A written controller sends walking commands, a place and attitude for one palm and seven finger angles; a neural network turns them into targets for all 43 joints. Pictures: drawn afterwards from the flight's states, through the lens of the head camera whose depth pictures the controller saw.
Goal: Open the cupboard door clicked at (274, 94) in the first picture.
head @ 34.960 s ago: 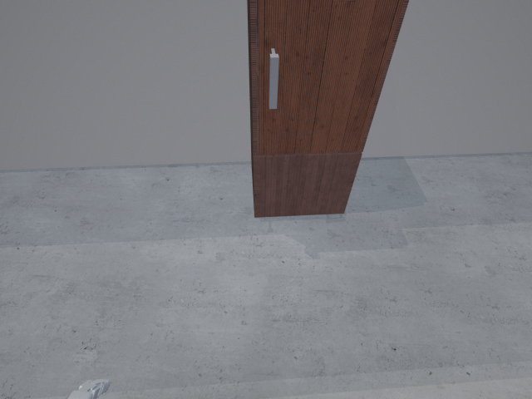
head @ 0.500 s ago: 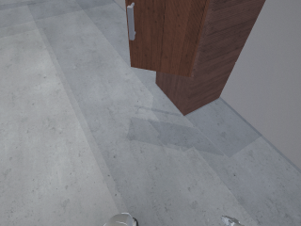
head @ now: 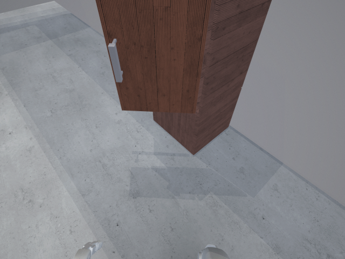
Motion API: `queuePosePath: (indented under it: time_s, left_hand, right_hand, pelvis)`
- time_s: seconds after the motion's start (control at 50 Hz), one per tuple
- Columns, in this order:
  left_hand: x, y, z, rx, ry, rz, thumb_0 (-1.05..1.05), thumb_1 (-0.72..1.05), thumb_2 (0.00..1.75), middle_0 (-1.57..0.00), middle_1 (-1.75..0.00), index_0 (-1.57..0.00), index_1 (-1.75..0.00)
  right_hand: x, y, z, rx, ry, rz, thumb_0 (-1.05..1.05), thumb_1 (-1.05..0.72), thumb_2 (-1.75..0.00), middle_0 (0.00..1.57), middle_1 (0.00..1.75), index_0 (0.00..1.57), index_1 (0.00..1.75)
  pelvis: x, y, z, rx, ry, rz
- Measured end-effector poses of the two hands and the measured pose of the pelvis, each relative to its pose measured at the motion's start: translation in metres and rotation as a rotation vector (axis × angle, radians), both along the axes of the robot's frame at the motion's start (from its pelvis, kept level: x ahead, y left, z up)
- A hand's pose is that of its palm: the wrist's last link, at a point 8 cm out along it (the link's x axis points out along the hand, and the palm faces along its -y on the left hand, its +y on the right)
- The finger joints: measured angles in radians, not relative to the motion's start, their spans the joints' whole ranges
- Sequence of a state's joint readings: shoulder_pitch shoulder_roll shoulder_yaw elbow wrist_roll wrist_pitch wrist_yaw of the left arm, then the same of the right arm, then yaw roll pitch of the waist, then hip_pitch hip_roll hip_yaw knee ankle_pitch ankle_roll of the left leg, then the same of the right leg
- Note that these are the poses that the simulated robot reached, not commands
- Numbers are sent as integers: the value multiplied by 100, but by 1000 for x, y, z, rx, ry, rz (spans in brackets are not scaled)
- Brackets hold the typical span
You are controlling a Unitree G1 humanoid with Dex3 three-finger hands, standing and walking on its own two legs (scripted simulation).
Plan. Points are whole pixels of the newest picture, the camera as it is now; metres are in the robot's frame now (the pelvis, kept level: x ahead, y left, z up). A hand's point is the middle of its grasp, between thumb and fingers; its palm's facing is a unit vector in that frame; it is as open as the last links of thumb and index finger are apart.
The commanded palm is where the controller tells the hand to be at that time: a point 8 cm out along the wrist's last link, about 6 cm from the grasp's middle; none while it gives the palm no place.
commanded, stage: take the last steps up to it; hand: left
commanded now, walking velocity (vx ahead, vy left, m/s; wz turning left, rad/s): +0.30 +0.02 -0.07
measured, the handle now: (117, 61) +0.85 +0.25 -0.02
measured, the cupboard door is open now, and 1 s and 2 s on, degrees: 45 45 45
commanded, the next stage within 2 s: come to a stop and stand still in 0.50 s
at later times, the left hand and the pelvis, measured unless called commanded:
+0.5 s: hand out of the picture +0.14 +0.18 -0.19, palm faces +0.09 -0.98 -0.16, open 7.3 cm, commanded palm none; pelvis +0.17 +0.00 -0.01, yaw +0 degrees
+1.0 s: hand (112, 202) +0.31 +0.19 -0.18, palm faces -0.03 -0.97 -0.26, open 7.3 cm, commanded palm none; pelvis +0.24 +0.00 -0.01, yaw -2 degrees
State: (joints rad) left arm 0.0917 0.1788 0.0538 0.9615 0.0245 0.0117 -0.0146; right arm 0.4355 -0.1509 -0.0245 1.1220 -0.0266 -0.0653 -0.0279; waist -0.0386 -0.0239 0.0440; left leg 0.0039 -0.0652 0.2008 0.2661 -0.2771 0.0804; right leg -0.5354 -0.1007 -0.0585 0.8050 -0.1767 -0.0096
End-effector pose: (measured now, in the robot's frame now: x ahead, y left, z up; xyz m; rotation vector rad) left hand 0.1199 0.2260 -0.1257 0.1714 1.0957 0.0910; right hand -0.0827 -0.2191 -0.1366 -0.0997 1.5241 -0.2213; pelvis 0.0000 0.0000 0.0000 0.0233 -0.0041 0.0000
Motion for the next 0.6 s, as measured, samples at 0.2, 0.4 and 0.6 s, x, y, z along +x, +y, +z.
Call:
queuePosePath:
  time_s: [0.2,0.4,0.6]
  left_hand:
    - [72,-45,-16,-23,-3,-38,1,91,90,-20,-29,-20,-30]
    - [31,-10,-14,15,206,105,-2,95,90,-20,-30,-20,-30]
    - [36,17,-42,-52,392,142,1,92,90,-20,-29,-20,-30]
  right_hand:
    - [28,0,-8,73,158,-89,1,-90,-90,20,30,20,30]
    - [239,-31,1,-16,-199,60,1,-93,-90,20,30,20,30]
    - [373,-2,10,-89,-396,164,0,-92,-90,20,30,20,30]
  pelvis:
    - [76,-29,-12,-19,-11,-16]
    - [135,-20,3,-29,0,-9]
    - [203,22,-12,-27,-14,-28]
